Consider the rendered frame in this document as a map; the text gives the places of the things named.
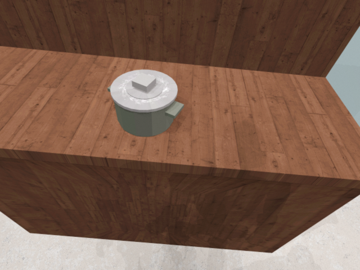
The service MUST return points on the pot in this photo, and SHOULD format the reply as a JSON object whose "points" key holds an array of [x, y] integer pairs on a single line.
{"points": [[147, 124]]}

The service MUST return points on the knob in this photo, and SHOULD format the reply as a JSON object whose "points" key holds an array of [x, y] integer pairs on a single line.
{"points": [[144, 82]]}

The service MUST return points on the table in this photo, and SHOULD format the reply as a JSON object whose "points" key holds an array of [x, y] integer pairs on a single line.
{"points": [[263, 149]]}

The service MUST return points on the lid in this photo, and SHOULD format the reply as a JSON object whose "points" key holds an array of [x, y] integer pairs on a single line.
{"points": [[161, 95]]}

